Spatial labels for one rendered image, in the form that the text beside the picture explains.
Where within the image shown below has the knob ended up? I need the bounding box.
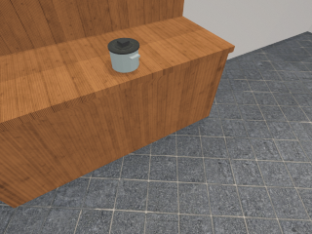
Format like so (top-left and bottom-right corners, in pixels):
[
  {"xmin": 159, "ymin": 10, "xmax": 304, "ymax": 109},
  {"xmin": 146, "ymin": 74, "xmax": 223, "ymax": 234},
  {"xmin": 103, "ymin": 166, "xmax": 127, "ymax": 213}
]
[{"xmin": 117, "ymin": 38, "xmax": 130, "ymax": 46}]

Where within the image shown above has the table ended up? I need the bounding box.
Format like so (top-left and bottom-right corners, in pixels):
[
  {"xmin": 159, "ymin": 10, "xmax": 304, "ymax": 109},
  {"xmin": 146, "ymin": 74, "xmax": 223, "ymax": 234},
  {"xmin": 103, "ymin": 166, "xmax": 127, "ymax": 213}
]
[{"xmin": 0, "ymin": 0, "xmax": 235, "ymax": 208}]

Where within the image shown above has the lid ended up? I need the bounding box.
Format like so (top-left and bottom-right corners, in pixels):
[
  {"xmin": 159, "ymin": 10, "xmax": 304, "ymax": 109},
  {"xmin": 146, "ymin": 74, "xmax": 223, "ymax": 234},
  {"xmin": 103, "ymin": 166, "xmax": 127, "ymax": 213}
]
[{"xmin": 107, "ymin": 37, "xmax": 139, "ymax": 55}]

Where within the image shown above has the pot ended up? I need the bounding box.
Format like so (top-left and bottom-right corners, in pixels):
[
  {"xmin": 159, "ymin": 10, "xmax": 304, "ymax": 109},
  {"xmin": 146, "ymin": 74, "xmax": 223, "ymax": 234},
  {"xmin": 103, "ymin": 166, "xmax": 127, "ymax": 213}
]
[{"xmin": 109, "ymin": 50, "xmax": 140, "ymax": 73}]

